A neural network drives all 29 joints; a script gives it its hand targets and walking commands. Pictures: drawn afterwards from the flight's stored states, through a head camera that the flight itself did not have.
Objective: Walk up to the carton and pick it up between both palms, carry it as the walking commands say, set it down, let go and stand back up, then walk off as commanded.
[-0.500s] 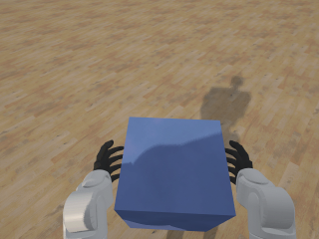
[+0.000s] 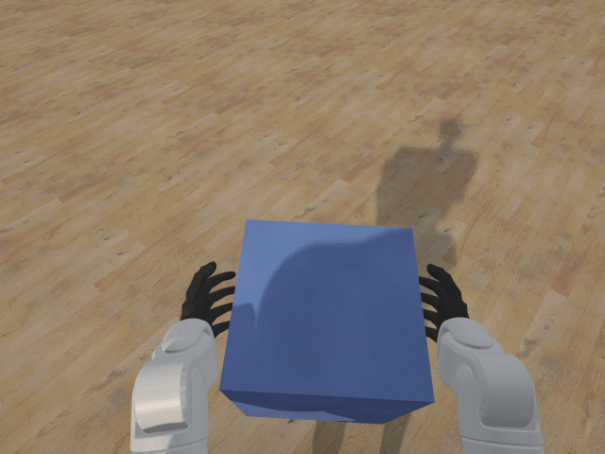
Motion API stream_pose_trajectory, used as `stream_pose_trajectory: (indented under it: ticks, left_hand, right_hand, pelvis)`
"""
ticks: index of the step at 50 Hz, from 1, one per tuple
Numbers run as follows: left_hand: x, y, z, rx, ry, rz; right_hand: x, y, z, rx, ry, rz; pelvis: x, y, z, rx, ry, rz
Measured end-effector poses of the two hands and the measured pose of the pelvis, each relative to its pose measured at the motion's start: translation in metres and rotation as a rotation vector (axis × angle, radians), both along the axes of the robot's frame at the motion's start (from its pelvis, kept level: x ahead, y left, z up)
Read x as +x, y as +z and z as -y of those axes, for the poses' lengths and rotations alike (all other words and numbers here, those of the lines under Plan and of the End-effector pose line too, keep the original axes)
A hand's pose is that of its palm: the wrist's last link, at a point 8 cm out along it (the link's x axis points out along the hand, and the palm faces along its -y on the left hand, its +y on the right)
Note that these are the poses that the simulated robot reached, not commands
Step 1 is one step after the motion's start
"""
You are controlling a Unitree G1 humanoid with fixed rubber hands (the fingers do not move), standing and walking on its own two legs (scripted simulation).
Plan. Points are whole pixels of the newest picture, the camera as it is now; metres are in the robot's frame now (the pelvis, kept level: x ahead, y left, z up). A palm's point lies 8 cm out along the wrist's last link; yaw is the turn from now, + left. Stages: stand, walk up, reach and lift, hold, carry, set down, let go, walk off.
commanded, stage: carry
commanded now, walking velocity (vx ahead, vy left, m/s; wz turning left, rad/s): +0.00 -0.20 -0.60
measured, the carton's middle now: (320, 331) +0.29 +0.00 -0.01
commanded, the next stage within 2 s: none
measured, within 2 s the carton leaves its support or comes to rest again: neither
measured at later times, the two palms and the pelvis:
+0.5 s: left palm (317, 298) +0.30 +0.01 +0.06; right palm (565, 344) +0.24 -0.29 +0.04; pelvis +0.02 -0.09 -0.01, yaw -11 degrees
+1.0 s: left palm (382, 271) +0.32 -0.08 +0.09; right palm out of the picture +0.19 -0.35 +0.11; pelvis +0.02 -0.12 +0.00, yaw -24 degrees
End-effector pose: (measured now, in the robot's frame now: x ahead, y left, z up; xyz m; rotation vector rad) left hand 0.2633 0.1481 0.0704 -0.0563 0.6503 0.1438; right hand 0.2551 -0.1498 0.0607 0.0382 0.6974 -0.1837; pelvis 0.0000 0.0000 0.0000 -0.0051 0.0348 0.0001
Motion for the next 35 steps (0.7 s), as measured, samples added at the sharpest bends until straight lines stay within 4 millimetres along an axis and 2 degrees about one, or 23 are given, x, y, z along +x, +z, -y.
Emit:
stream_pose_trajectory:
  ticks: [5, 8, 11, 15, 18, 22, 27, 35]
  left_hand:
    - [0.005, 0.029, 0.005, 0.008, -0.006, 0.085]
    - [0.009, 0.033, 0.014, 0.005, -0.013, 0.073]
    - [0.016, 0.031, 0.034, -0.004, -0.045, 0.045]
    - [0.029, 0.019, 0.075, -0.004, -0.118, 0.003]
    - [0.038, 0.005, 0.108, 0.007, -0.160, -0.008]
    - [0.039, -0.009, 0.133, 0.023, -0.186, -0.075]
    - [0.040, -0.015, 0.147, 0.034, -0.198, -0.101]
    - [0.049, -0.009, 0.153, -0.009, -0.236, -0.031]
  right_hand:
    - [0.004, 0.026, 0.005, 0.005, -0.007, 0.084]
    - [0.005, 0.032, 0.014, 0.005, -0.015, 0.072]
    - [0.004, 0.033, 0.034, -0.002, -0.048, 0.045]
    - [-0.005, 0.022, 0.072, -0.001, -0.120, 0.002]
    - [-0.009, 0.005, 0.103, 0.008, -0.164, -0.010]
    - [-0.017, -0.012, 0.126, 0.021, -0.191, -0.077]
    - [-0.019, -0.019, 0.140, 0.032, -0.204, -0.102]
    - [-0.019, -0.001, 0.143, -0.014, -0.241, -0.032]
  pelvis:
    - [0.005, -0.001, 0.002, -0.001, -0.004, -0.003]
    - [0.013, -0.001, 0.010, -0.006, -0.018, -0.014]
    - [0.020, -0.001, 0.022, -0.013, -0.057, -0.031]
    - [0.025, -0.006, 0.043, -0.012, -0.130, -0.040]
    - [0.027, -0.019, 0.064, 0.002, -0.171, -0.049]
    - [0.024, -0.017, 0.081, 0.014, -0.189, -0.038]
    - [0.020, -0.013, 0.090, 0.023, -0.198, -0.045]
    - [0.022, -0.014, 0.088, -0.010, -0.230, -0.059]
